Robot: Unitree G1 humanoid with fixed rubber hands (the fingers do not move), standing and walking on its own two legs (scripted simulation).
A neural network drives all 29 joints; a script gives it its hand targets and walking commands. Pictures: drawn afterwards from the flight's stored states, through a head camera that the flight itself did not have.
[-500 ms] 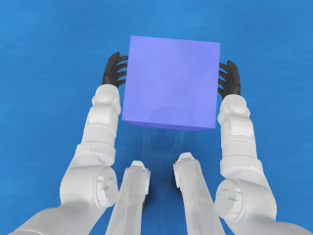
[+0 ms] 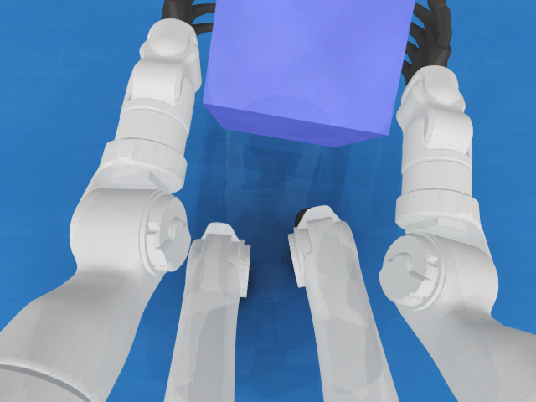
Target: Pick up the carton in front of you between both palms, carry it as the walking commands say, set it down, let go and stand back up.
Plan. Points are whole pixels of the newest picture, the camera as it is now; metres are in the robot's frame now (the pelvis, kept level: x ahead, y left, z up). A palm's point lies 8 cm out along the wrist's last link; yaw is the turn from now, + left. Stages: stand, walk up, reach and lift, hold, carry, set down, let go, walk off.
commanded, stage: set down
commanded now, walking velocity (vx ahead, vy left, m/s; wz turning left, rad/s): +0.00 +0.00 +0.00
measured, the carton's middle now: (297, 62) +0.53 -0.09 -0.21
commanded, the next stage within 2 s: none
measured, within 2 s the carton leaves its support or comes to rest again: rests again in 1.42 s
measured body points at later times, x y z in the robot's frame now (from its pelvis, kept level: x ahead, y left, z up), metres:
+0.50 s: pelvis +0.01 +0.00 -0.06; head +0.39 -0.01 +0.18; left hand +0.60 +0.03 -0.23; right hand +0.51 -0.25 -0.23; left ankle +0.09 +0.10 -0.43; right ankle +0.13 -0.13 -0.43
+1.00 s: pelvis +0.00 +0.01 -0.08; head +0.38 -0.01 +0.16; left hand +0.59 +0.04 -0.26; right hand +0.50 -0.25 -0.25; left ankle +0.09 +0.10 -0.43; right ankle +0.13 -0.12 -0.43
